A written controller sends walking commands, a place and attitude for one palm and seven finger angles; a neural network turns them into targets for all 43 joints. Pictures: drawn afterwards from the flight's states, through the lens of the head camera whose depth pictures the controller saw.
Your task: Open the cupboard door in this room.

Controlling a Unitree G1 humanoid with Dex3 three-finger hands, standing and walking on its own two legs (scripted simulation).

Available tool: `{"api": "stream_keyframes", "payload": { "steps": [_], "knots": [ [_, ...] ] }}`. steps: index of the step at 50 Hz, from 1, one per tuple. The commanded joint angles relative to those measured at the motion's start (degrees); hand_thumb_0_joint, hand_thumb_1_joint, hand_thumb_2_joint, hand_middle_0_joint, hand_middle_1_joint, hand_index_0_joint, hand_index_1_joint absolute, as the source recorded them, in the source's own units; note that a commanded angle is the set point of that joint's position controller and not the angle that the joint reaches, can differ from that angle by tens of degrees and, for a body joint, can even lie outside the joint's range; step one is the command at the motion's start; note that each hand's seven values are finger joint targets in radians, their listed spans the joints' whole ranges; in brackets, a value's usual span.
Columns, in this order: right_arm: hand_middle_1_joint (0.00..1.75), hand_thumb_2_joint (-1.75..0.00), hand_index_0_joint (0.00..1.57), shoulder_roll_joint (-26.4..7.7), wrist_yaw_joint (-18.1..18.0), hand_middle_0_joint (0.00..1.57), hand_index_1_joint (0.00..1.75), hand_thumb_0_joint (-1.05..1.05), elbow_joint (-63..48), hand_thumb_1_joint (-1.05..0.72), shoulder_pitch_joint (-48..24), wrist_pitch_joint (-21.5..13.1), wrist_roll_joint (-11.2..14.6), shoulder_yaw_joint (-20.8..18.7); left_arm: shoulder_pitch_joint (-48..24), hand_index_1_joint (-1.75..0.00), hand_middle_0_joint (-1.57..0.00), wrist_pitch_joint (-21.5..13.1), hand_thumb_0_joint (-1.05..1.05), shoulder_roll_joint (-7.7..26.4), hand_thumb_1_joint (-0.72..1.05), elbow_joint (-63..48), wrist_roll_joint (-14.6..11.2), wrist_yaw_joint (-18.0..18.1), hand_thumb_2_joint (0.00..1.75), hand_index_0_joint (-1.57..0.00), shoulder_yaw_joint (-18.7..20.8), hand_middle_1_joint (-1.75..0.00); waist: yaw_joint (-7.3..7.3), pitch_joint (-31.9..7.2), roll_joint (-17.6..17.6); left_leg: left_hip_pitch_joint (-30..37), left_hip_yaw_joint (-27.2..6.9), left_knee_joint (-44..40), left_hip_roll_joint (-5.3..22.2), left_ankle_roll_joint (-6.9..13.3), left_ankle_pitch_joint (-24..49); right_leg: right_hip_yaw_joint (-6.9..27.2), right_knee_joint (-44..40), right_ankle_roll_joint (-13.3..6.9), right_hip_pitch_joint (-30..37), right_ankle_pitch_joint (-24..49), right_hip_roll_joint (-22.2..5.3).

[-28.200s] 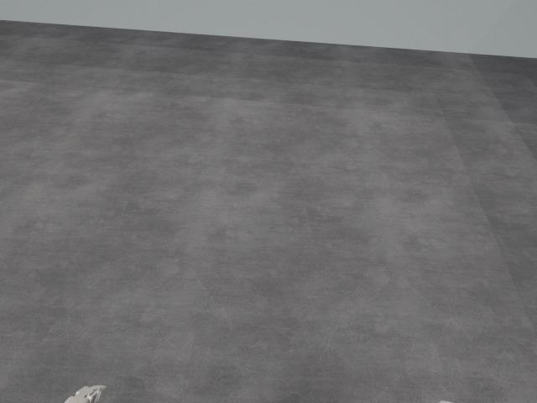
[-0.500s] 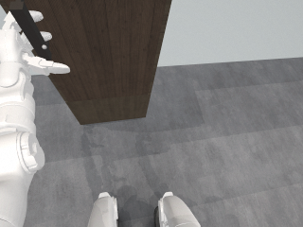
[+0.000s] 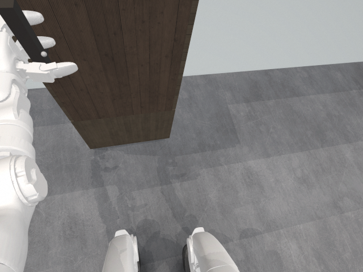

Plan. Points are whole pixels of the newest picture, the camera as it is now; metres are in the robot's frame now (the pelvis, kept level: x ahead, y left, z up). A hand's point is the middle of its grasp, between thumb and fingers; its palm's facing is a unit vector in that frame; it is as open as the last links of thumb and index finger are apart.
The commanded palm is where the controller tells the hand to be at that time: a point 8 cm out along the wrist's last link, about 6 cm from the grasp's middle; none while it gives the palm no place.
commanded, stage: close the thumb around the handle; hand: left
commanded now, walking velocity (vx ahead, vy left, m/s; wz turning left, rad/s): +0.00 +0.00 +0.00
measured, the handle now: (29, 32) +0.59 +0.25 +0.09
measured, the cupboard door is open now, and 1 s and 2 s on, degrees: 0 13 50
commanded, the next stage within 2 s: pull the door open along its arc in 0.44 s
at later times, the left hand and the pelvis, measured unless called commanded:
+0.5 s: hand (43, 53) +0.54 +0.22 +0.08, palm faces +0.11 -0.99 +0.00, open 5.7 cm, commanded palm +0.52 +0.25 +0.08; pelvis +0.00 +0.01 +0.00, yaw +0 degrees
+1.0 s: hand (52, 85) +0.47 +0.20 +0.08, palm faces +0.09 -1.00 +0.00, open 6.0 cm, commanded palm +0.41 +0.24 +0.08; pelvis +0.02 +0.00 +0.02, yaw +0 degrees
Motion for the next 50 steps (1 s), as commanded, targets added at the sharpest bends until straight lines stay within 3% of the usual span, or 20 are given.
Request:
{"api": "stream_keyframes", "payload": {
  "steps": [1, 4, 5, 8, 9, 11, 12, 15, 17, 18, 20, 24, 27, 28, 32, 36, 42, 47, 48, 50],
  "knots": [
    [0.30, -0.90, 0.20, -11.23, -0.69, 0.20, 0.30, 0.00, -1.09, -0.90, 12.13, -0.30, -0.09, -4.23, -25.64, -1.28, -0.36, -4.34, 0.00, 14.75, 0.28, -13.34, -0.50, 0.17, 0.64, -0.36, 1.30, -1.28, -0.49, -31.48, 11.06, 31.78, -1.95, -4.71, -2.57, 1.73, 24.75, 0.46, -6.77, -1.47, 5.67, 20.87, 2.59],
    [0.30, -0.90, 0.20, -11.09, -0.47, 0.20, 0.30, 0.00, -1.13, -0.90, 12.07, -0.06, -0.09, -4.27, -24.77, -1.30, -0.37, -3.95, 0.00, 12.77, 0.45, -13.71, -0.39, 0.35, 0.71, -0.37, -0.12, -1.30, -0.43, -30.72, 11.72, 33.00, -2.19, -5.32, -2.46, 1.47, 24.94, 0.05, -7.05, -1.63, 5.00, 20.28, 2.68],
    [0.30, -0.90, 0.20, -11.28, -0.46, 0.20, 0.30, 0.00, -1.12, -0.90, 12.46, 0.01, -0.23, -4.29, -24.54, -1.31, -0.37, -3.96, 0.00, 13.03, 0.51, -13.14, -0.54, 0.58, 0.73, -0.37, 0.54, -1.31, -0.58, -30.37, 10.12, 32.72, -2.57, -5.38, -2.46, 1.60, 25.00, -0.07, -6.96, -1.70, 5.05, 20.07, 2.81],
    [0.30, -0.90, 0.20, -11.35, -0.58, 0.20, 0.30, 0.00, -0.95, -0.90, 12.30, 0.12, -0.18, -4.23, -26.10, -1.33, -0.38, -3.39, 0.00, 13.02, 0.68, -12.64, -0.36, 0.76, 0.80, -0.38, 0.02, -1.33, -1.18, -28.91, 10.33, 31.77, -2.44, -5.66, -2.40, 1.55, 23.33, -0.12, -7.36, -1.48, 4.22, 18.76, 2.66],
    [0.30, -0.90, 0.20, -11.51, -0.63, 0.20, 0.30, 0.00, -1.03, -0.90, 12.59, 0.17, -0.19, -4.28, -25.53, -1.33, -0.39, -3.44, 0.00, 13.99, 0.73, -12.81, -0.20, 0.83, 0.83, -0.39, 0.70, -1.33, -0.75, -29.59, 9.65, 32.03, -2.63, -5.88, -2.38, 1.50, 23.52, -0.15, -7.35, -1.60, 4.95, 18.80, 2.71],
    [0.30, -0.90, 0.20, -11.31, -0.48, 0.20, 0.30, 0.00, -1.13, -0.90, 12.59, 0.04, -0.47, -4.48, -26.00, -1.34, -0.40, -4.63, 0.00, 13.74, 0.84, -16.44, -0.25, 1.01, 0.88, -0.40, 0.88, -1.34, 0.02, -33.59, 13.30, 35.94, -2.82, -5.59, -2.34, 1.21, 27.27, -0.19, -6.74, -1.83, 4.55, 20.50, 2.67],
    [0.30, -0.90, 0.20, -11.05, -0.32, 0.20, 0.30, 0.00, -1.07, -0.90, 12.53, 0.07, -0.45, -4.52, -23.98, -1.35, -0.40, -4.70, 0.00, 12.89, 0.90, -15.47, -0.39, 0.97, 0.90, -0.40, 0.85, -1.35, 0.44, -33.09, 12.60, 35.88, -2.65, -5.59, -2.38, 1.07, 28.00, -0.31, -6.85, -1.88, 5.16, 21.13, 2.75],
    [0.30, -0.90, 0.20, -11.32, -0.33, 0.20, 0.30, 0.00, -0.97, -0.90, 12.70, 0.31, -0.42, -4.41, -22.52, -1.35, -0.40, -4.05, 0.00, 12.34, 0.90, -12.52, -0.86, 0.97, 0.90, -0.40, 1.03, -1.35, -0.41, -29.06, 8.71, 32.71, -2.49, -5.82, -2.42, 1.49, 25.87, -0.31, -7.36, -1.69, 5.32, 20.62, 2.90],
    [0.30, -0.90, 0.20, -11.22, -0.36, 0.20, 0.30, 0.00, -1.18, -0.90, 12.33, 0.42, -0.26, -4.53, -23.97, -1.35, -0.40, -4.39, 0.00, 12.00, 0.90, -14.84, -0.43, 0.90, 0.90, -0.40, -0.13, -1.35, -0.20, -30.19, 11.07, 34.14, -2.54, -6.29, -2.34, 1.18, 25.81, -0.34, -7.32, -1.74, 4.88, 20.06, 2.75],
    [0.30, -0.90, 0.20, -11.14, -0.31, 0.20, 0.30, 0.00, -1.18, -0.90, 12.13, 0.37, -0.25, -4.61, -23.96, -1.35, -0.40, -4.35, 0.00, 10.70, 0.90, -14.46, -0.47, 0.94, 0.90, -0.40, -0.98, -1.35, -0.53, -29.34, 10.87, 34.43, -2.59, -6.36, -2.34, 1.17, 24.95, -0.44, -7.63, -1.74, 4.01, 19.11, 2.78],
    [0.30, -0.90, 0.20, -11.35, -0.38, 0.20, 0.30, 0.00, -0.96, -0.90, 12.41, 0.39, -0.37, -4.45, -24.37, -1.35, -0.40, -4.57, 0.00, 11.79, 0.90, -13.64, -0.68, 1.32, 0.90, -0.40, 0.05, -1.35, -0.59, -28.62, 9.96, 33.53, -2.79, -6.41, -2.40, 1.30, 24.34, -0.38, -7.58, -1.85, 4.24, 18.60, 2.81],
    [0.30, -0.90, 0.20, -11.30, -0.36, 0.20, 0.30, 0.00, -1.13, -0.90, 12.12, 0.30, -0.39, -4.56, -23.56, -1.35, -0.40, -5.14, 0.00, 11.83, 0.90, -14.64, -0.51, 1.31, 0.90, -0.40, -0.07, -1.35, 0.02, -30.40, 11.02, 34.56, -2.61, -6.33, -2.44, 1.14, 25.44, -0.24, -7.47, -1.87, 5.03, 19.61, 2.70],
    [0.30, -0.90, 0.20, -11.19, -0.35, 0.20, 0.30, 0.00, -0.81, -0.90, 12.11, 0.36, -0.39, -4.57, -25.18, -1.35, -0.40, -5.11, 0.00, 9.98, 0.90, -14.13, -0.33, 1.36, 0.90, -0.40, -1.79, -1.35, -0.92, -29.34, 10.76, 34.48, -2.86, -6.23, -2.36, 1.17, 24.77, -0.31, -7.51, -1.78, 3.61, 18.78, 2.67],
    [0.30, -0.90, 0.20, -11.63, -0.54, 0.20, 0.30, 0.00, -0.88, -0.90, 12.18, 0.46, -0.32, -4.58, -23.78, -1.35, -0.40, -4.99, 0.00, 14.17, 0.90, -13.14, -0.18, 1.47, 0.90, -0.40, 1.51, -1.35, -0.12, -29.21, 9.44, 33.19, -2.55, -6.21, -2.39, 1.34, 24.09, -0.09, -7.67, -1.71, 5.07, 18.97, 2.69],
    [0.30, -0.90, 0.20, -11.13, -0.35, 0.20, 0.30, 0.00, -2.10, -0.90, 11.40, 0.76, -0.07, -4.66, -18.06, -1.35, -0.40, -5.22, 0.00, 11.76, 0.90, -15.64, -1.04, 0.42, 0.90, -0.40, 0.52, -1.35, 1.58, -31.55, 10.53, 34.80, -1.85, -6.55, -2.65, 1.19, 27.04, -0.07, -7.34, -1.79, 7.52, 22.11, 2.73],
    [0.30, -0.90, 0.20, -10.87, -0.14, 0.20, 0.30, 0.00, -3.65, -0.90, 10.30, 1.06, 0.54, -5.01, -10.06, -1.35, -0.40, -4.78, 0.00, 9.64, 0.90, -17.96, -2.78, -0.42, 0.90, -0.40, 0.71, -1.35, 3.40, -31.42, 7.98, 33.88, -0.71, -7.56, -3.02, 1.32, 27.02, 0.01, -7.84, -1.64, 11.21, 24.27, 2.84],
    [0.30, -0.90, 0.20, -9.92, 0.37, 0.20, 0.30, 0.00, -6.27, -0.90, 7.76, 1.36, 1.80, -5.82, 5.13, -1.35, -0.40, -3.89, 0.00, 3.93, 0.90, -26.60, -5.54, -0.54, 0.90, -0.40, -1.13, -1.35, 6.30, -30.11, 5.45, 33.54, 1.03, -9.90, -3.76, 1.46, 28.56, 0.15, -9.08, -1.52, 17.68, 29.23, 2.75],
    [0.30, -0.90, 0.20, -9.12, 0.68, 0.20, 0.30, 0.00, -7.89, -0.90, 4.96, 0.94, 2.45, -6.24, 15.14, -1.35, -0.40, -3.75, 0.00, -1.67, 0.90, -34.86, -7.33, 0.76, 0.90, -0.40, -3.79, -1.35, 7.42, -26.48, 3.12, 33.05, 1.85, -11.70, -4.07, 1.36, 28.28, 0.09, -9.82, -1.36, 20.63, 31.03, 2.38],
    [0.30, -0.90, 0.20, -8.43, 0.70, 0.20, 0.30, 0.00, -8.09, -0.90, 4.17, 0.60, 2.41, -6.29, 17.13, -1.35, -0.40, -3.47, 0.00, -3.62, 0.90, -36.36, -8.98, 3.31, 0.90, -0.40, -2.11, -1.35, 8.82, -25.55, 2.34, 32.55, 2.23, -12.14, -4.16, 1.16, 27.74, -0.07, -10.28, -1.23, 21.29, 30.56, 2.34],
    [0.30, -0.90, 0.20, -7.85, 0.94, 0.20, 0.30, 0.00, -8.46, -0.90, 3.11, -0.23, 2.23, -6.32, 20.42, -1.35, -0.40, -3.48, 0.00, -6.88, 0.90, -40.02, -9.18, 7.33, 0.90, -0.40, -3.02, -1.35, 9.27, -24.20, 1.33, 32.01, 2.45, -12.40, -4.37, 1.09, 27.79, -0.12, -10.40, -1.21, 22.33, 31.15, 2.17]
  ]
}}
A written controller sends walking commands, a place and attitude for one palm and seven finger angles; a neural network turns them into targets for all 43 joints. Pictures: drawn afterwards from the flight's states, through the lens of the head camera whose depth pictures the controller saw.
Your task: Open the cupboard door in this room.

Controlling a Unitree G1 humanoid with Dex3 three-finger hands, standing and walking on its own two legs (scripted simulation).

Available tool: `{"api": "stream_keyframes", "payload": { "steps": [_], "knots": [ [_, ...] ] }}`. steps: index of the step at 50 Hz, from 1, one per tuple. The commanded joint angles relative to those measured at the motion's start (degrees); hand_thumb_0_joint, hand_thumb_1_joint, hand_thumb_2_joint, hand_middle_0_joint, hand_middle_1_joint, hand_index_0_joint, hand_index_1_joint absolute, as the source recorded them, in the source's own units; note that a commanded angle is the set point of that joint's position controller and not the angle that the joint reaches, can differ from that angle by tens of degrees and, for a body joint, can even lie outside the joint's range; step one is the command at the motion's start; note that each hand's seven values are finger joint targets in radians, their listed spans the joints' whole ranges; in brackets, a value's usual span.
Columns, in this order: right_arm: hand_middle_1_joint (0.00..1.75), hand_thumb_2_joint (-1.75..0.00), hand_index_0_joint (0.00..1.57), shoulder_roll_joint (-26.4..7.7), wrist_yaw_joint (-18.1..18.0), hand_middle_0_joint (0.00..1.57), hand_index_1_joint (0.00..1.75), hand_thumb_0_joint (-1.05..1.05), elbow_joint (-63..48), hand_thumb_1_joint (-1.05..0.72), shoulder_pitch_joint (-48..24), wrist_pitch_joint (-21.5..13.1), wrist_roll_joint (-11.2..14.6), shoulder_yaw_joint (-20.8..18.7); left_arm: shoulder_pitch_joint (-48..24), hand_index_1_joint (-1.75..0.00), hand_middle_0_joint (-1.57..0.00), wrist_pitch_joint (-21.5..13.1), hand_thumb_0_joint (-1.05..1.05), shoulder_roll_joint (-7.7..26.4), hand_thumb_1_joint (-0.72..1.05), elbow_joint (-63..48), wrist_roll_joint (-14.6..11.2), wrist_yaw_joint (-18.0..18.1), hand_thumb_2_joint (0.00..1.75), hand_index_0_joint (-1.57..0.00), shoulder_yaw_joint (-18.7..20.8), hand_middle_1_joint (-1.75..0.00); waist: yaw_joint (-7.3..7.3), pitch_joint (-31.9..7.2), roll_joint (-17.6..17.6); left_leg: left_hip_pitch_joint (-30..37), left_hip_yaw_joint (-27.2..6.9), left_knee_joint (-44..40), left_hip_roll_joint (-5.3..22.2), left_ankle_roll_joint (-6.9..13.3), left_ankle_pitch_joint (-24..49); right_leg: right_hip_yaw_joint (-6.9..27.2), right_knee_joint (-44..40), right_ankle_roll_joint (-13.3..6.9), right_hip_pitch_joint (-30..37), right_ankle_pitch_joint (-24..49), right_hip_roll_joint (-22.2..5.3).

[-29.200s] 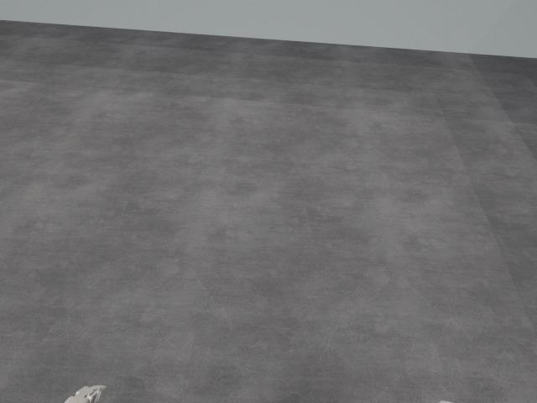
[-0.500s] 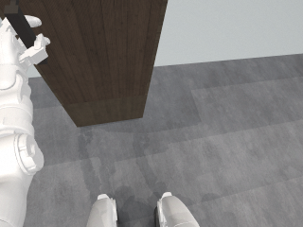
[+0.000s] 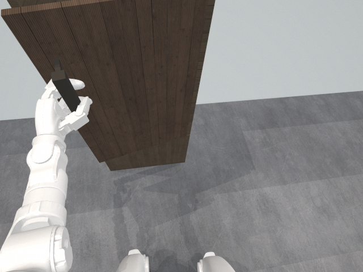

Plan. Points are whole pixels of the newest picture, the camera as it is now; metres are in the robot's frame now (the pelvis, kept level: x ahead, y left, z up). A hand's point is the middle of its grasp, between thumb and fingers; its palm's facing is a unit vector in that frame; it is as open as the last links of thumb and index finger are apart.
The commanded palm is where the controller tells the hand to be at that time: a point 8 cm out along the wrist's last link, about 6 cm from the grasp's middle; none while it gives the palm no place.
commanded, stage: pull the door open along its arc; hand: left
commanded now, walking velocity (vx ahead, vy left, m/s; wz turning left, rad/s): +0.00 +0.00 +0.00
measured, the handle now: (71, 93) +0.50 +0.23 +0.06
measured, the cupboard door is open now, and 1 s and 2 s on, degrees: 13 50 51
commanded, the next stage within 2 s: open thumb and fingers to let go in 0.52 s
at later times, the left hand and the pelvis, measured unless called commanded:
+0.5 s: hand (143, 164) +0.32 +0.07 +0.06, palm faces +0.46 -0.89 +0.00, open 6.2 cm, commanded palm +0.26 +0.09 +0.06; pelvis +0.00 -0.03 +0.00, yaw +4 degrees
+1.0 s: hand (154, 171) +0.31 +0.04 +0.06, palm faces +0.47 -0.88 -0.02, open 9.7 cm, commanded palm +0.26 +0.08 +0.06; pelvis -0.01 -0.06 +0.00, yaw +6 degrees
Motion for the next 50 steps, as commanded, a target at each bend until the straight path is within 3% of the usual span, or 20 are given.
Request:
{"api": "stream_keyframes", "payload": {
  "steps": [1, 2, 7, 9, 10, 12, 13, 17, 19, 20, 24, 27, 30, 31, 33, 37, 40, 50],
  "knots": [
    [0.30, -0.90, 0.20, -7.77, -0.16, 0.20, 0.30, 0.00, -5.39, -0.90, 2.92, -2.87, -0.12, -3.84, -4.04, -1.35, -0.40, -3.00, 0.00, 4.95, 0.90, -17.66, -2.58, 8.15, 0.90, -0.40, 2.02, -1.35, 5.36, -22.35, 1.46, 19.83, -0.25, -5.73, -3.91, 0.84, 28.16, -2.82, -4.45, -1.24, 12.80, 31.35, 2.50],
    [0.30, -0.90, 0.20, -7.06, 0.21, 0.20, 0.30, 0.00, -5.67, -0.90, 1.96, -3.47, -0.37, -3.90, -0.83, -1.35, -0.40, -3.01, 0.00, 1.49, 0.90, -20.73, -2.43, 11.75, 0.90, -0.40, 1.17, -1.35, 6.21, -22.84, 2.10, 20.46, 0.03, -5.95, -3.94, 0.53, 29.11, -3.01, -4.28, -1.24, 13.23, 31.64, 2.37],
    [0.30, -0.90, 0.20, -5.89, 1.41, 0.20, 0.30, 0.00, -6.02, -0.90, -1.23, -4.28, -2.01, -4.00, 5.53, -1.35, -0.40, -3.00, 0.00, -7.78, 0.90, -29.42, 3.65, 24.84, 0.90, -0.40, -6.52, -1.35, 5.89, -20.54, 0.43, 20.97, 0.12, -6.23, -3.91, 0.21, 28.09, -3.26, -3.89, -1.45, 13.53, 31.14, 1.79],
    [0.30, -0.90, 0.20, -5.40, 1.68, 0.20, 0.30, 0.00, -6.16, -0.90, -2.85, -4.41, -2.71, -4.00, 6.42, -1.35, -0.40, -2.60, 0.00, -12.18, 0.90, -31.51, 5.94, 30.43, 0.90, -0.40, -9.73, -1.35, 5.61, -19.32, -2.10, 20.35, -0.08, -6.46, -4.00, 0.13, 25.95, -3.42, -4.15, -1.54, 13.95, 29.69, 1.49],
    [0.30, -0.90, 0.20, -5.29, 1.70, 0.20, 0.30, 0.00, -6.35, -0.90, -3.26, -4.55, -3.03, -4.11, 6.88, -1.35, -0.40, -2.70, 0.00, -13.61, 0.90, -33.06, 7.99, 32.57, 0.90, -0.40, -12.05, -1.35, 5.24, -19.48, -2.97, 20.50, -0.39, -6.33, -3.94, 0.24, 24.95, -3.35, -4.11, -1.56, 13.79, 28.60, 1.49],
    [0.30, -0.90, 0.20, -4.39, 1.90, 0.20, 0.30, 0.00, -6.58, -0.90, -5.14, -4.80, -3.54, -4.09, 9.12, -1.35, -0.40, -2.21, 0.00, -18.20, 0.90, -35.07, 10.21, 36.97, 0.90, -0.40, -15.52, -1.35, 5.83, -19.21, -1.69, 20.98, -0.25, -6.63, -4.16, 0.10, 23.94, -3.42, -4.27, -1.78, 14.00, 27.58, 1.09],
    [0.30, -0.90, 0.20, -4.16, 1.97, 0.20, 0.30, 0.00, -6.56, -0.90, -6.05, -4.88, -3.74, -4.10, 8.99, -1.35, -0.40, -1.96, 0.00, -20.71, 0.90, -35.96, 11.73, 38.64, 0.90, -0.40, -18.62, -1.35, 5.03, -18.37, -1.88, 21.24, -0.25, -6.65, -4.16, 0.14, 22.93, -3.48, -4.56, -1.77, 13.40, 26.77, 0.93],
    [0.30, -0.90, 0.20, -3.32, 1.78, 0.20, 0.30, 0.00, -6.75, -0.90, -8.60, -5.36, -4.63, -4.24, 10.92, -1.35, -0.40, -0.88, 0.00, -26.09, 0.90, -38.20, 15.92, 43.97, 0.90, -0.40, -24.86, -1.35, 4.82, -17.13, -3.76, 20.88, -0.45, -6.87, -4.40, 0.36, 19.87, -3.13, -5.56, -1.99, 13.58, 24.49, 0.46],
    [0.30, -0.90, 0.20, -2.74, 1.51, 0.20, 0.30, 0.00, -7.19, -0.90, -9.76, -5.58, -4.93, -4.08, 12.39, -1.35, -0.40, -0.29, 0.00, -28.36, 0.90, -40.44, 17.38, 44.51, 0.90, -0.40, -28.14, -1.35, 4.77, -17.76, -3.99, 21.24, -0.05, -6.55, -4.63, 0.61, 19.59, -2.57, -6.13, -2.00, 14.37, 25.40, 0.06],
    [0.30, -0.90, 0.20, -2.56, 1.26, 0.20, 0.30, 0.00, -7.41, -0.90, -9.73, -5.66, -5.02, -3.98, 14.93, -1.35, -0.40, 0.27, 0.00, -28.70, 0.90, -40.73, 17.87, 44.39, 0.90, -0.40, -28.98, -1.35, 5.01, -17.15, -5.92, 20.74, -0.34, -6.79, -4.57, 0.62, 19.43, -2.48, -6.51, -2.11, 15.31, 25.58, 0.05],
    [0.30, -0.90, 0.20, -1.46, 0.62, 0.20, 0.30, 0.00, -8.27, -0.90, -12.49, -6.45, -4.80, -3.16, 19.80, -1.35, -0.40, 1.61, 0.00, -33.04, 0.90, -43.53, 18.05, 44.19, 0.90, -0.40, -33.83, -1.35, 5.23, -14.69, -5.95, 20.88, -0.35, -7.10, -4.91, 0.68, 17.45, -2.11, -7.87, -2.00, 15.64, 24.64, -0.66],
    [0.30, -0.90, 0.20, -0.85, 0.29, 0.20, 0.30, 0.00, -8.80, -0.90, -14.04, -7.18, -4.67, -2.62, 25.57, -1.35, -0.40, 2.71, 0.00, -33.54, 0.90, -45.49, 16.87, 44.32, 0.90, -0.40, -34.16, -1.35, 6.31, -14.33, -6.67, 20.58, -0.58, -7.34, -5.30, 0.49, 16.06, -1.28, -9.10, -1.57, 17.38, 25.00, -1.33],
    [0.30, -0.90, 0.20, -0.81, -0.44, 0.20, 0.30, 0.00, -7.68, -0.90, -14.40, -7.44, -4.82, -2.27, 19.39, -1.35, -0.40, 3.36, 0.00, -31.53, 0.90, -45.81, 16.72, 45.63, 0.90, -0.40, -32.40, -1.35, 5.43, -12.90, -7.11, 19.16, -1.12, -6.51, -5.57, 0.41, 14.83, -0.30, -9.70, -1.12, 16.32, 24.23, -1.97],
    [0.30, -0.90, 0.20, -0.89, -0.89, 0.20, 0.30, 0.00, -6.52, -0.90, -14.98, -7.27, -4.97, -2.15, 13.67, -1.35, -0.40, 3.23, 0.00, -29.84, 0.90, -44.45, 16.74, 46.51, 0.90, -0.40, -30.64, -1.35, 4.58, -11.59, -6.74, 18.42, -1.25, -6.03, -5.54, 0.40, 13.45, 0.45, -10.13, -0.87, 14.49, 22.29, -2.39],
    [0.30, -0.90, 0.20, -0.49, -1.20, 0.20, 0.30, 0.00, -5.95, -0.90, -15.46, -7.39, -5.27, -2.02, 15.12, -1.34, -0.39, 3.07, 0.00, -30.21, 0.76, -41.66, 16.75, 46.88, 0.84, -0.39, -29.60, -1.34, 5.32, -11.77, -6.78, 17.74, -1.28, -5.98, -5.86, 0.35, 12.42, 0.97, -10.35, -0.76, 14.34, 20.77, -2.64],
    [0.30, -0.90, 0.20, -0.55, -1.11, 0.20, 0.30, 0.00, -6.11, -0.90, -14.70, -7.58, -5.25, -2.66, 16.88, -1.30, -0.37, 2.11, 0.00, -30.56, 0.48, -42.03, 16.37, 45.78, 0.72, -0.37, -29.76, -1.30, 6.12, -15.17, -7.61, 17.91, -1.08, -5.88, -5.95, 0.32, 14.08, 1.32, -9.55, -0.47, 16.69, 25.33, -3.01],
    [0.30, -0.90, 0.20, -0.73, -1.12, 0.20, 0.30, 0.00, -5.89, -0.90, -14.30, -7.41, -5.13, -2.80, 15.66, -1.28, -0.35, 1.71, 0.00, -30.78, 0.27, -41.42, 16.67, 44.86, 0.63, -0.35, -30.79, -1.28, 5.22, -14.54, -8.28, 17.51, -1.35, -5.55, -5.81, 0.46, 14.24, 1.72, -9.49, -0.26, 16.45, 26.71, -3.28],
    [0.30, -0.90, 0.20, -1.12, -1.30, 0.20, 0.30, 0.00, -6.20, -0.90, -13.91, -7.54, -5.07, -3.14, 17.12, -1.21, -0.30, 0.06, 0.00, -29.00, -0.43, -42.28, 15.79, 43.85, 0.33, -0.30, -29.33, -1.21, 5.98, -14.92, -9.78, 16.35, -1.61, -5.69, -5.88, 0.53, 13.37, 2.60, -9.78, -0.08, 17.42, 26.23, -3.65]
  ]
}}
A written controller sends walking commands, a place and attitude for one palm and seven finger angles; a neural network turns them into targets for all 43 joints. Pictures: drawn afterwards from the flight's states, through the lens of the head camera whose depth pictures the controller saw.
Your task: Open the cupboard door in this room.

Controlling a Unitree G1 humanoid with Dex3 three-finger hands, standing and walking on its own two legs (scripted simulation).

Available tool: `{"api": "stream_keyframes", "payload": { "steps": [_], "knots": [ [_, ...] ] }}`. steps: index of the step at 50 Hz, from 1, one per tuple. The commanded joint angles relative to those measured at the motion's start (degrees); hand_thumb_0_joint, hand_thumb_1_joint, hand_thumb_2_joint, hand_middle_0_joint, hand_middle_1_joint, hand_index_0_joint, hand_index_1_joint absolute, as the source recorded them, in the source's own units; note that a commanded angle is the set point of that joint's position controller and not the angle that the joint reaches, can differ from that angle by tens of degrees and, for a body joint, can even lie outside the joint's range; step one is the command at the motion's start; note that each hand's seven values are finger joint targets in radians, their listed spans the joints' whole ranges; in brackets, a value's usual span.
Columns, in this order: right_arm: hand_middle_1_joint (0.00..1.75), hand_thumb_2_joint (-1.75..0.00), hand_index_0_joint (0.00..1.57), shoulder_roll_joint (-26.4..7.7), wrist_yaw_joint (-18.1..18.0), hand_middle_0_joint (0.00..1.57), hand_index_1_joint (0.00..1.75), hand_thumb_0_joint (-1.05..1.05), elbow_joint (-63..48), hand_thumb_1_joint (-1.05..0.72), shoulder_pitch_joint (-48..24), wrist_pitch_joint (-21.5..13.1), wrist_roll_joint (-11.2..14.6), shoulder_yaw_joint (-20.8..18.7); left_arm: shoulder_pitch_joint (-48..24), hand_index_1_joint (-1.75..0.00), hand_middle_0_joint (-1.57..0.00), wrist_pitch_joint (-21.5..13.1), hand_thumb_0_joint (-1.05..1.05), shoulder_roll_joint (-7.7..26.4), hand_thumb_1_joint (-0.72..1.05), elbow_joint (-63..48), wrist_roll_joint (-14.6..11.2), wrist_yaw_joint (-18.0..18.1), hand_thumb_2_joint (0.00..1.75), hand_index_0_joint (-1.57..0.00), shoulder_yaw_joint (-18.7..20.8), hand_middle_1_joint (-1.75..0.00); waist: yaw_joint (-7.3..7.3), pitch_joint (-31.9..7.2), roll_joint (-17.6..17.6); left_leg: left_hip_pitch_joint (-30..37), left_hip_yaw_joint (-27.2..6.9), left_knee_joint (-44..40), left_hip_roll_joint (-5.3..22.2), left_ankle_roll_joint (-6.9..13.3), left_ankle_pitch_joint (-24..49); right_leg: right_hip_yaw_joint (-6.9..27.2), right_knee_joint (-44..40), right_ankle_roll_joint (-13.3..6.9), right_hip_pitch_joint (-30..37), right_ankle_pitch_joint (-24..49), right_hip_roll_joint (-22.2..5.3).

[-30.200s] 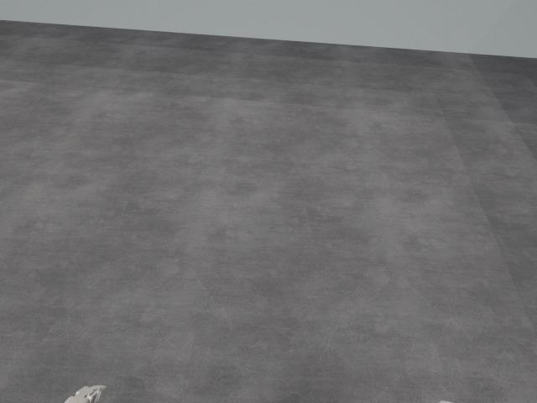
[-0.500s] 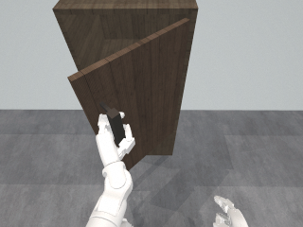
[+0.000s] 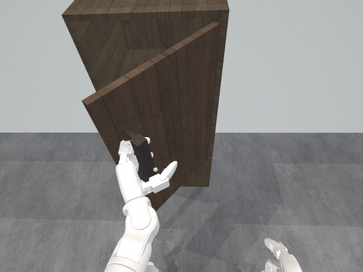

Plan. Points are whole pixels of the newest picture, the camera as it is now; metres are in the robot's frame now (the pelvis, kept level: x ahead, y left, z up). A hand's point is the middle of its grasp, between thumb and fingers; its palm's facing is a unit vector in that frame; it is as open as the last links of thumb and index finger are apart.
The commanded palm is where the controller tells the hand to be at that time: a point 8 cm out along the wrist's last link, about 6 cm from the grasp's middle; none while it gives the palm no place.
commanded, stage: open thumb and fingers to let go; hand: left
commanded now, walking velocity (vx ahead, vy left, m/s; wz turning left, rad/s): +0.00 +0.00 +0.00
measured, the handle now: (138, 154) +0.36 +0.11 +0.06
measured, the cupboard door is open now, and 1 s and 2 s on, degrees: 50 51 51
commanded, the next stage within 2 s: slide the hand sideways off the handle in 0.44 s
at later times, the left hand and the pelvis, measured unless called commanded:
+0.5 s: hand (156, 171) +0.32 +0.07 +0.06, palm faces +0.32 -0.95 -0.02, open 15.3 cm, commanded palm +0.28 +0.11 +0.05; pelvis -0.01 +0.02 +0.00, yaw -1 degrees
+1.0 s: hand (148, 190) +0.28 +0.08 +0.06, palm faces -0.09 -1.00 +0.02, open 16.3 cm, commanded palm +0.25 +0.14 +0.05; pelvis -0.01 +0.05 +0.00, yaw -3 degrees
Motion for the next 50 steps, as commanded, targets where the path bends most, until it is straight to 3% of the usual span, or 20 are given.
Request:
{"api": "stream_keyframes", "payload": {
  "steps": [1, 3, 9, 10, 21, 27, 28, 29, 30, 32, 33, 35, 36, 37, 38, 41, 42, 44, 45, 50],
  "knots": [
    [0.30, -0.90, 0.20, -4.34, -0.45, 0.20, 0.30, 0.00, -8.14, -0.90, -3.98, -2.53, 0.25, -1.59, -13.35, -1.20, -0.30, -4.38, 0.00, -1.66, -0.50, -13.02, 1.52, -0.31, 0.30, -0.30, -0.97, -1.20, -1.00, -14.29, -8.16, 7.52, 2.69, -1.70, -3.56, 3.83, 10.40, 6.55, -12.59, 4.29, 8.25, 28.62, -1.80],
    [0.30, -0.90, 0.20, -4.43, -0.50, 0.20, 0.30, 0.00, -7.90, -0.90, -3.62, -2.58, 0.24, -1.55, -14.43, -1.20, -0.30, -4.61, 0.00, -1.44, -0.50, -12.42, 1.50, -0.18, 0.30, -0.30, -0.65, -1.20, -1.21, -13.72, -8.95, 7.45, 2.62, -1.63, -3.57, 3.87, 9.96, 6.37, -12.70, 4.31, 7.66, 27.43, -1.73],
    [0.30, -0.90, 0.20, -4.35, -0.33, 0.20, 0.30, 0.00, -8.14, -0.90, -3.56, -2.75, 0.29, -1.75, -13.57, -0.90, -0.25, -4.72, 0.00, -2.73, -0.50, -12.64, 1.80, 0.21, 0.30, -0.25, -1.62, -0.90, -0.82, -14.86, -7.59, 8.49, 2.94, -1.74, -3.49, 3.88, 10.64, 5.13, -11.88, 3.69, 6.96, 26.30, -1.01],
    [0.30, -0.90, 0.20, -4.43, -0.40, 0.20, 0.30, 0.00, -8.27, -0.90, -3.74, -2.79, 0.21, -1.65, -12.73, -0.85, -0.24, -4.25, 0.00, -2.35, -0.50, -11.56, 1.81, 0.25, 0.30, -0.24, -1.34, -0.85, -0.78, -14.35, -8.63, 7.71, 2.78, -1.74, -3.46, 3.95, 10.23, 5.13, -12.08, 3.65, 7.00, 25.42, -0.91],
    [0.30, -0.90, 0.20, -4.26, -0.25, 0.20, 0.30, 0.00, -8.50, -0.90, -4.89, -2.85, 0.30, -1.20, -16.26, -0.30, -0.15, -2.68, 0.00, -3.78, -0.50, -11.29, 1.62, 2.22, 0.30, -0.15, -1.62, -0.30, -0.68, -13.19, -6.35, 8.79, 3.00, -2.33, -3.35, 3.81, 9.68, 3.19, -11.68, 2.67, 4.64, 19.71, 0.30],
    [0.30, -0.90, 0.20, -4.20, -0.41, 0.20, 0.30, 0.00, -7.79, -0.90, -5.88, -2.82, 0.25, -0.99, -20.00, -0.30, -0.15, -1.92, 0.00, -4.46, -0.50, -9.20, 1.89, 3.43, 0.30, -0.15, -1.57, -0.30, -1.23, -12.52, -6.42, 8.91, 2.64, -2.41, -3.21, 3.77, 7.81, 2.48, -11.61, 2.32, 2.32, 15.00, 0.71],
    [0.30, -0.90, 0.20, -6.55, -0.14, 0.20, 0.30, 0.00, -6.80, -0.90, -1.54, -2.10, 0.83, -1.16, -17.94, -0.30, -0.15, -4.48, 0.00, 1.02, -0.50, -10.36, 8.43, -9.03, 0.30, -0.15, -14.36, -0.30, -6.35, -10.13, -8.87, 10.05, 2.64, -1.86, -3.26, 4.98, 8.25, 3.98, -10.93, 2.50, -0.07, 20.10, 0.58],
    [0.30, -0.90, 0.20, -6.10, -0.44, 0.20, 0.30, 0.00, -8.60, -0.90, -1.06, -2.19, 1.35, -1.52, -20.82, -0.30, -0.15, -7.42, 0.00, 5.06, -0.50, -13.08, 6.05, -15.69, 0.30, -0.15, -9.97, -0.30, -4.53, -12.99, -7.09, 9.57, 2.58, -1.08, -3.45, 5.33, 9.44, 4.16, -10.03, 2.11, 1.66, 23.00, 0.12],
    [0.30, -0.90, 0.20, -6.51, -0.72, 0.20, 0.30, 0.00, -9.18, -0.90, -0.91, -2.25, 1.69, -1.48, -21.78, -0.30, -0.15, -9.16, 0.00, 6.79, -0.50, -14.47, 4.64, -21.04, 0.30, -0.15, -9.83, -0.30, -4.55, -15.40, -5.55, 10.25, 2.65, -0.71, -3.56, 5.51, 9.57, 4.55, -9.14, 2.02, 2.78, 23.74, 0.00],
    [0.30, -0.90, 0.20, -6.38, -1.34, 0.20, 0.30, 0.00, -10.57, -0.90, -0.87, -2.85, 3.13, -1.23, -21.29, -0.30, -0.15, -10.43, 0.00, 6.61, -0.50, -15.05, -0.40, -29.42, 0.30, -0.15, -9.68, -0.30, -4.12, -15.99, -2.39, 12.41, 2.64, -1.00, -3.69, 5.44, 8.59, 4.44, -9.58, 1.95, 2.29, 22.00, 0.20],
    [0.30, -0.90, 0.20, -6.29, -1.59, 0.20, 0.30, 0.00, -11.18, -0.90, -1.35, -3.17, 3.91, -0.90, -19.66, -0.30, -0.15, -9.81, 0.00, 5.69, -0.50, -14.08, -4.01, -31.27, 0.30, -0.15, -8.36, -0.30, -3.50, -14.52, -2.06, 12.46, 2.43, -1.72, -3.60, 5.12, 7.01, 4.05, -10.44, 1.97, 1.83, 19.34, 0.50],
    [0.30, -0.90, 0.20, -6.41, -1.76, 0.20, 0.30, 0.00, -11.57, -0.90, -2.09, -3.70, 4.88, -0.29, -19.22, -0.30, -0.15, -7.50, 0.00, 3.08, -0.50, -12.41, -9.61, -31.81, 0.30, -0.15, -6.61, -0.30, -3.25, -11.50, -3.83, 12.34, 1.80, -3.47, -3.37, 4.72, 4.00, 2.89, -11.93, 2.11, 0.90, 13.95, 1.08],
    [0.30, -0.90, 0.20, -6.66, -1.77, 0.20, 0.30, 0.00, -11.66, -0.90, -2.17, -3.85, 5.03, -0.33, -17.59, -0.30, -0.15, -6.67, 0.00, 3.03, -0.50, -11.24, -10.97, -30.96, 0.30, -0.15, -5.04, -0.30, -2.66, -10.18, -5.87, 11.67, 1.68, -4.04, -3.25, 4.51, 3.32, 2.45, -12.15, 2.29, 0.84, 12.63, 1.24],
    [0.30, -0.90, 0.20, -6.95, -1.59, 0.20, 0.30, 0.00, -11.89, -0.90, -2.15, -3.99, 4.96, -0.43, -16.52, -0.30, -0.15, -6.21, 0.00, 3.70, -0.50, -11.86, -11.38, -29.86, 0.30, -0.15, -3.56, -0.30, -1.89, -10.91, -5.43, 11.81, 1.60, -4.46, -3.21, 4.36, 3.46, 2.19, -11.91, 2.30, 1.06, 12.16, 1.23],
    [0.30, -0.90, 0.20, -7.04, -1.34, 0.20, 0.30, 0.00, -12.17, -0.90, -1.83, -4.03, 4.82, -0.52, -15.25, -0.30, -0.15, -5.94, 0.00, 3.81, -0.50, -12.15, -10.89, -28.60, 0.30, -0.15, -3.10, -0.30, -1.54, -11.31, -6.58, 11.87, 1.63, -4.69, -3.22, 4.37, 4.19, 1.87, -11.52, 2.32, 1.50, 12.74, 1.28],
    [0.30, -0.90, 0.20, -6.92, -0.11, 0.20, 0.30, 0.00, -13.58, -0.90, -1.12, -4.27, 4.13, -1.02, -10.33, -0.30, -0.15, -7.22, 0.00, 5.31, -0.50, -16.57, -7.32, -25.67, 0.30, -0.15, -3.15, -0.30, -0.38, -14.53, -5.49, 12.49, 1.82, -4.10, -3.05, 4.43, 8.37, 1.61, -9.17, 1.99, 2.87, 16.91, 1.12],
    [0.30, -0.90, 0.20, -6.89, 0.23, 0.20, 0.30, 0.00, -13.87, -0.90, -1.07, -4.17, 3.93, -1.17, -7.41, -0.30, -0.15, -7.56, 0.00, 5.89, -0.50, -16.80, -6.31, -25.15, 0.30, -0.15, -2.73, -0.30, 0.03, -14.47, -5.39, 12.25, 2.10, -3.80, -2.92, 4.32, 9.00, 1.62, -8.70, 1.96, 2.72, 17.63, 1.14],
    [0.30, -0.90, 0.20, -6.95, 0.76, 0.20, 0.30, 0.00, -14.35, -0.90, -1.13, -3.72, 3.68, -1.04, -6.86, -0.30, -0.15, -7.85, 0.00, 6.42, -0.50, -17.75, -4.74, -24.32, 0.30, -0.15, -3.19, -0.30, -0.47, -12.05, -5.36, 10.68, 2.17, -3.64, -2.94, 4.35, 7.34, 1.73, -8.55, 1.97, 1.60, 16.31, 1.09],
    [0.30, -0.90, 0.20, -7.12, 0.81, 0.20, 0.30, 0.00, -14.69, -0.90, -1.12, -3.42, 3.64, -1.19, -4.60, -0.30, -0.15, -7.78, 0.00, 8.03, -0.50, -17.83, -3.90, -24.06, 0.30, -0.15, -2.17, -0.30, 0.12, -11.88, -5.62, 10.13, 2.20, -3.69, -2.86, 4.40, 7.34, 1.93, -8.46, 1.78, 2.04, 15.97, 1.17],
    [0.30, -0.90, 0.20, -6.95, 0.50, 0.20, 0.30, 0.00, -16.68, -0.90, -1.62, -2.75, 3.90, -0.88, 0.48, -0.30, -0.15, -6.96, 0.00, 8.42, -0.50, -23.87, -4.35, -24.96, 0.30, -0.15, -2.70, -0.30, -0.01, -11.66, -4.44, 10.18, 2.52, -3.96, -2.71, 4.36, 6.39, 2.05, -8.63, 1.75, 2.56, 15.24, 1.39]
  ]
}}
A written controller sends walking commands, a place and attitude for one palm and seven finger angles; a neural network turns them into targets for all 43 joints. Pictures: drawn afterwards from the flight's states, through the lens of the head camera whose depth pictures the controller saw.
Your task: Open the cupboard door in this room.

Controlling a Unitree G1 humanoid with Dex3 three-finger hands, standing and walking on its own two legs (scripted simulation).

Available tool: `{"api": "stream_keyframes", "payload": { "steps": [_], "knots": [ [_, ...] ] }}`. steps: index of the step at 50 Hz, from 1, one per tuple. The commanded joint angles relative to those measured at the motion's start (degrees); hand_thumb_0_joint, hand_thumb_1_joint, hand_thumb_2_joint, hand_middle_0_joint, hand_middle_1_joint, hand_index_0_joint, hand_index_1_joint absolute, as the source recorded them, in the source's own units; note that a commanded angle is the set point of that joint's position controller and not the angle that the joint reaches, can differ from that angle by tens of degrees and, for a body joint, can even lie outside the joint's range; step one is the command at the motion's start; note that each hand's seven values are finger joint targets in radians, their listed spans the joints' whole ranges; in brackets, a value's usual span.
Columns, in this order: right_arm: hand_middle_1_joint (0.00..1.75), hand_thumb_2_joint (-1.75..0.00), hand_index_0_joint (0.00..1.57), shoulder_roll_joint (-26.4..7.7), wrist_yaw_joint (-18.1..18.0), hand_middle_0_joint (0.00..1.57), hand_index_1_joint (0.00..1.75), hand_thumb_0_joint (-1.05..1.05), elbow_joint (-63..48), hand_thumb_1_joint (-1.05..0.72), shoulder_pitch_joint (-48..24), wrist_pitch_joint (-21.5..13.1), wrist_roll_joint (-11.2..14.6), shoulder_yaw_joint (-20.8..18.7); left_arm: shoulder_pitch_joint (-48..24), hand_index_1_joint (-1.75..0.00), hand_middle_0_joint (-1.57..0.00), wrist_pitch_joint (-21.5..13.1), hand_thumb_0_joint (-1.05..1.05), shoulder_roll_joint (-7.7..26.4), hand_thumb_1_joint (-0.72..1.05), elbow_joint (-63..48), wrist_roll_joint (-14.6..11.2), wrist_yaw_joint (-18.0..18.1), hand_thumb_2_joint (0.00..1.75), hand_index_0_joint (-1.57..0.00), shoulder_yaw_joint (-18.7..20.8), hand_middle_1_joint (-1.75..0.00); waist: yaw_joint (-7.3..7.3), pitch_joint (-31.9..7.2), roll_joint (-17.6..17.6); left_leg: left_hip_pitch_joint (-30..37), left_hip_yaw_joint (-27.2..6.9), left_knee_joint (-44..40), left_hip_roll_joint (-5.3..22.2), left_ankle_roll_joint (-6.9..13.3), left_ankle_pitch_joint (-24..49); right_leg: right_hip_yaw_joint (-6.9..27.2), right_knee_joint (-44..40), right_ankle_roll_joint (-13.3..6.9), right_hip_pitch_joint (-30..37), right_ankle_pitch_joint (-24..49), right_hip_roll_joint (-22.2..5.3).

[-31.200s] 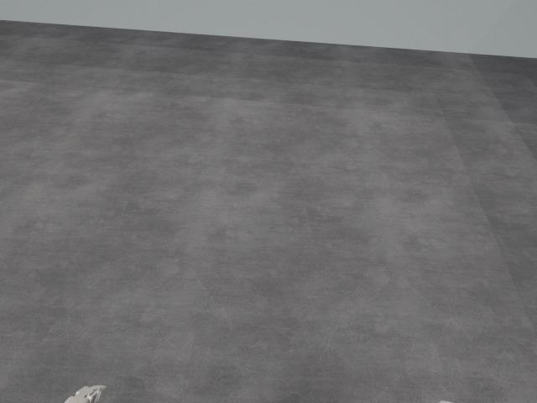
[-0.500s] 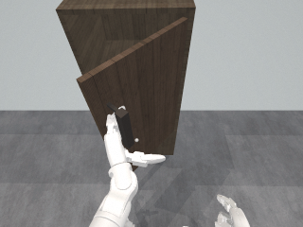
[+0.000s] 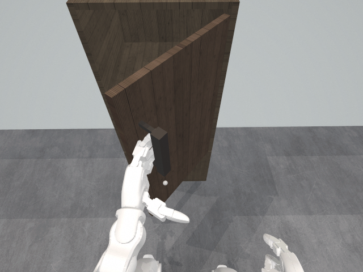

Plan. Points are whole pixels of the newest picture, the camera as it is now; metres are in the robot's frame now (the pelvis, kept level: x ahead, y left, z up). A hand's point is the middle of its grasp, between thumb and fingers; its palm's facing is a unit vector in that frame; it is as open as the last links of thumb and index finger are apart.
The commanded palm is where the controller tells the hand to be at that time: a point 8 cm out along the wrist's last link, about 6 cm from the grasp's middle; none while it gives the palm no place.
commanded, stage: slide the hand sideways off the handle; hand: left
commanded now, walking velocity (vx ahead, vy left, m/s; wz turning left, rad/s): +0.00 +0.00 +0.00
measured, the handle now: (154, 149) +0.37 +0.08 +0.06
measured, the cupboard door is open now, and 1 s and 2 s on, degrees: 51 51 51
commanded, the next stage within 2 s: draw the hand back to the body in 0.74 s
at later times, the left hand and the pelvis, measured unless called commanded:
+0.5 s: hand (135, 209) +0.23 +0.10 +0.06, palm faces +0.03 -1.00 +0.00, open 16.2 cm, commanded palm +0.20 +0.16 +0.06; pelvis +0.01 -0.01 +0.00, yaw +1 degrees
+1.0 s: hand (115, 218) +0.21 +0.13 +0.08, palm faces +0.01 -1.00 -0.04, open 16.3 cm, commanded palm +0.18 +0.19 +0.09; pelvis +0.00 -0.01 -0.01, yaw +1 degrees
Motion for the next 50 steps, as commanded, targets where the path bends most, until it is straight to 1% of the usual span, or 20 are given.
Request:
{"api": "stream_keyframes", "payload": {
  "steps": [1, 3, 5, 7, 9, 11, 13, 14, 15, 19, 27, 32, 35, 37, 38, 40, 42, 45, 46, 50],
  "knots": [
    [0.30, -0.90, 0.20, -5.98, -0.73, 0.20, 0.30, 0.00, -10.47, -0.90, -5.06, -2.48, 0.46, -2.19, -6.29, -0.30, -0.15, -3.32, 0.00, 1.00, -0.50, -17.98, 0.03, -0.45, 0.30, -0.15, 0.33, -0.30, 0.53, -13.20, -3.24, 11.93, -0.65, -7.64, -2.20, 1.87, 7.69, -1.36, -9.64, -1.71, 3.50, 14.11, 2.17],
    [0.30, -0.90, 0.20, -5.93, -0.92, 0.20, 0.30, 0.00, -10.75, -0.90, -4.98, -2.80, 0.61, -2.07, -3.94, -0.30, -0.15, -3.15, 0.00, 0.66, -0.50, -19.97, -0.56, -0.95, 0.30, -0.15, -0.20, -0.30, 0.32, -12.42, -2.47, 12.20, -0.91, -7.73, -2.06, 1.80, 7.50, -1.78, -9.63, -1.67, 2.90, 13.85, 2.25],
    [0.30, -0.90, 0.20, -6.14, -1.25, 0.20, 0.30, 0.00, -10.94, -0.90, -4.85, -3.09, 0.68, -2.04, -2.68, -0.30, -0.15, -3.18, 0.00, 1.26, -0.50, -21.50, -0.79, -1.48, 0.30, -0.15, -0.27, -0.30, -0.41, -12.30, -4.40, 11.77, -1.20, -7.11, -2.06, 2.02, 7.30, -1.60, -9.67, -1.50, 2.74, 13.67, 2.37],
    [0.30, -0.90, 0.20, -5.99, -1.38, 0.20, 0.30, 0.00, -11.06, -0.90, -4.64, -3.50, 0.71, -2.02, -0.16, -0.30, -0.15, -3.27, 0.00, 1.48, -0.50, -22.61, -1.07, -2.24, 0.30, -0.15, -0.16, -0.30, 0.10, -12.16, -2.61, 11.79, -1.33, -7.01, -2.19, 1.85, 7.53, -1.75, -9.18, -1.58, 2.42, 13.93, 2.34],
    [0.30, -0.90, 0.20, -6.10, -1.59, 0.20, 0.30, 0.00, -11.08, -0.90, -4.52, -3.59, 0.62, -1.96, 0.61, -0.30, -0.15, -2.94, 0.00, 2.49, -0.50, -23.13, -1.20, -2.88, 0.30, -0.15, 0.62, -0.30, -0.21, -12.02, -3.42, 11.29, -1.42, -6.55, -2.27, 1.88, 7.43, -1.80, -9.00, -1.47, 2.23, 14.15, 2.32],
    [0.30, -0.90, 0.20, -6.05, -1.85, 0.20, 0.30, 0.00, -11.43, -0.90, -4.44, -3.74, 0.75, -1.93, 4.31, -0.30, -0.15, -2.53, 0.00, 3.77, -0.50, -23.32, -1.90, -3.76, 0.30, -0.15, 2.33, -0.30, 0.46, -12.00, -3.96, 10.88, -1.10, -6.42, -2.39, 1.88, 7.90, -1.55, -9.15, -1.42, 3.22, 15.06, 2.34],
    [0.30, -0.90, 0.20, -5.98, -1.98, 0.20, 0.30, 0.00, -11.82, -0.90, -4.50, -3.81, 0.76, -1.92, 5.64, -0.30, -0.15, -2.45, 0.00, 4.16, -0.50, -25.39, -2.27, -4.71, 0.30, -0.15, 2.68, -0.30, 0.49, -12.43, -2.94, 11.14, -1.10, -6.16, -2.53, 1.85, 8.60, -1.58, -8.76, -1.45, 3.35, 15.97, 2.31],
    [0.30, -0.90, 0.20, -5.94, -2.03, 0.20, 0.30, 0.00, -11.97, -0.90, -4.46, -3.82, 0.81, -1.96, 8.04, -0.30, -0.15, -2.23, 0.00, 4.81, -0.50, -25.45, -2.56, -5.00, 0.30, -0.15, 3.75, -0.30, 1.10, -12.34, -2.31, 11.02, -0.93, -6.16, -2.51, 1.72, 9.16, -1.56, -8.60, -1.53, 3.75, 16.61, 2.38],
    [0.30, -0.90, 0.20, -5.92, -2.04, 0.20, 0.30, 0.00, -12.27, -0.90, -4.30, -3.85, 0.89, -1.78, 9.16, -0.30, -0.15, -1.97, 0.00, 4.22, -0.50, -25.80, -2.87, -5.36, 0.30, -0.15, 3.05, -0.30, 0.60, -11.81, -2.94, 10.82, -1.11, -6.15, -2.52, 1.86, 9.40, -1.67, -8.69, -1.46, 3.99, 16.97, 2.44],
    [0.30, -0.90, 0.20, -5.89, -2.24, 0.20, 0.30, 0.00, -12.78, -0.90, -4.07, -4.13, 0.83, -1.94, 14.13, -0.30, -0.15, -2.21, 0.00, 6.48, -0.50, -29.16, -4.03, -6.68, 0.30, -0.15, 5.76, -0.30, 1.01, -12.54, -2.91, 10.38, -0.81, -5.19, -2.70, 1.82, 11.33, -1.28, -8.20, -1.30, 5.03, 20.41, 2.38],
    [0.30, -0.90, 0.20, -6.29, -2.97, 0.20, 0.30, 0.00, -13.12, -0.90, -3.55, -5.45, 1.09, -2.33, 21.33, -0.30, -0.15, -4.63, 0.00, 9.39, -0.50, -32.22, -6.73, -11.56, 0.30, -0.15, 8.68, -0.30, 0.31, -10.63, -2.94, 6.92, -0.85, -2.77, -2.94, 1.91, 9.65, -0.24, -7.74, -0.76, 3.54, 19.96, 2.23],
    [0.30, -0.90, 0.20, -6.56, -3.61, 0.20, 0.30, 0.00, -13.40, -0.90, -3.68, -6.40, 1.50, -2.40, 22.96, -0.30, -0.15, -5.30, 0.00, 10.46, -0.50, -34.11, -9.00, -14.56, 0.30, -0.15, 9.77, -0.30, 0.32, -10.04, -1.12, 5.55, -1.12, -1.78, -3.12, 1.96, 8.04, 0.16, -7.48, -0.79, 2.11, 16.92, 2.21],
    [0.30, -0.90, 0.20, -6.77, -4.16, 0.20, 0.30, 0.00, -13.23, -0.90, -3.55, -6.79, 1.54, -2.60, 22.83, -0.30, -0.15, -5.16, 0.00, 12.32, -0.50, -34.32, -9.77, -15.16, 0.30, -0.15, 11.91, -0.30, 0.35, -10.73, -2.35, 4.36, -1.33, -0.94, -3.09, 2.02, 7.25, 0.83, -7.68, -0.70, 2.04, 15.02, 2.24],
    [0.30, -0.90, 0.20, -6.74, -4.32, 0.20, 0.30, 0.00, -13.44, -0.90, -3.68, -7.21, 1.65, -2.49, 21.96, -0.30, -0.15, -5.09, 0.00, 11.02, -0.50, -34.76, -10.09, -15.58, 0.30, -0.15, 10.51, -0.30, 0.01, -10.34, -1.92, 4.07, -1.27, -0.55, -3.13, 2.06, 6.43, 0.98, -7.82, -0.57, 0.99, 13.63, 2.08],
    [0.30, -0.90, 0.20, -6.91, -4.50, 0.20, 0.30, 0.00, -13.07, -0.90, -3.44, -7.36, 1.67, -2.61, 20.97, -0.30, -0.15, -5.05, 0.00, 12.04, -0.50, -34.58, -10.29, -15.44, 0.30, -0.15, 11.71, -0.30, -0.12, -10.34, -2.62, 3.85, -1.41, -0.37, -3.02, 2.00, 6.14, 0.87, -7.74, -0.59, 0.61, 13.01, 2.13],
    [0.30, -0.90, 0.20, -7.00, -4.68, 0.20, 0.30, 0.00, -13.22, -0.90, -3.67, -7.50, 1.72, -2.58, 21.23, -0.30, -0.15, -4.46, 0.00, 12.17, -0.50, -33.59, -10.21, -15.41, 0.30, -0.15, 11.85, -0.30, 0.12, -10.20, -3.92, 2.87, -1.55, -0.29, -2.99, 2.06, 5.43, 1.41, -8.30, -0.58, 0.99, 10.97, 2.08],
    [0.30, -0.90, 0.20, -6.95, -4.81, 0.20, 0.30, 0.00, -13.03, -0.90, -3.56, -7.71, 1.67, -2.54, 20.40, -0.30, -0.15, -4.11, 0.00, 12.70, -0.50, -33.87, -10.16, -15.24, 0.30, -0.15, 12.44, -0.30, 0.38, -10.84, -2.82, 3.12, -1.34, -0.14, -2.98, 2.00, 5.55, 1.75, -8.34, -0.53, 0.90, 11.12, 1.89],
    [0.30, -0.90, 0.20, -6.84, -4.96, 0.20, 0.30, 0.00, -14.05, -0.90, -3.60, -7.41, 2.22, -2.46, 22.33, -0.30, -0.15, -2.88, 0.00, 15.81, -0.50, -38.61, -10.43, -14.49, 0.30, -0.15, 15.27, -0.30, 1.94, -12.80, -0.10, 6.56, -1.22, -2.97, -2.98, 2.14, 6.98, 0.88, -9.13, -0.95, 4.17, 12.02, 2.39],
    [0.30, -0.90, 0.20, -6.49, -4.96, 0.20, 0.30, 0.00, -14.36, -0.90, -3.65, -7.34, 2.34, -2.15, 22.98, -0.30, -0.15, -2.21, 0.00, 15.18, -0.50, -39.68, -10.60, -14.34, 0.30, -0.15, 14.72, -0.30, 1.95, -12.87, 0.43, 7.52, -1.10, -3.70, -3.08, 2.25, 7.51, 0.51, -9.49, -0.87, 4.78, 13.05, 2.43],
    [0.30, -0.90, 0.20, -6.62, -5.44, 0.20, 0.30, 0.00, -13.58, -0.90, -3.90, -7.17, 2.84, -1.92, 24.37, -0.30, -0.15, 0.53, 0.00, 15.39, -0.50, -37.62, -11.72, -14.46, 0.30, -0.15, 16.54, -0.30, 1.24, -9.09, -2.60, 8.21, -1.36, -5.49, -2.91, 2.16, 6.63, 0.07, -12.10, -0.40, 5.68, 12.26, 2.73]
  ]
}}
